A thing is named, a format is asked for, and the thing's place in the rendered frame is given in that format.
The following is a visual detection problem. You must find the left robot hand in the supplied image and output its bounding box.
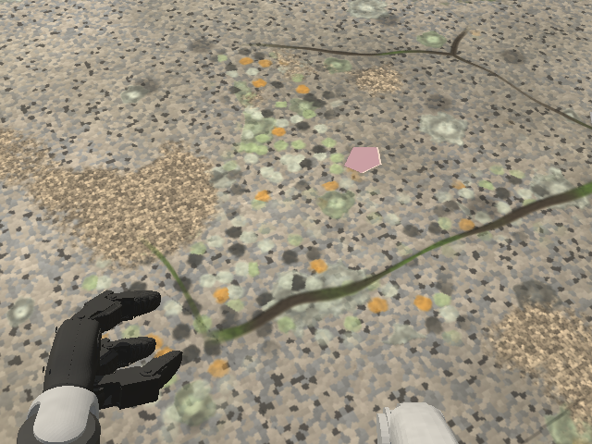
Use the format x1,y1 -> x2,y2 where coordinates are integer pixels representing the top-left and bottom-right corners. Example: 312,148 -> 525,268
43,290 -> 183,410

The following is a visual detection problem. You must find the robot left forearm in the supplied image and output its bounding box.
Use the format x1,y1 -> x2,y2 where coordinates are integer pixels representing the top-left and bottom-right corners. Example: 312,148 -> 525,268
17,386 -> 101,444

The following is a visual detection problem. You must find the right robot thigh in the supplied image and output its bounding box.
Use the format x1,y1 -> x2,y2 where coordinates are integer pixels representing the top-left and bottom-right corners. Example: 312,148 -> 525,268
376,402 -> 459,444

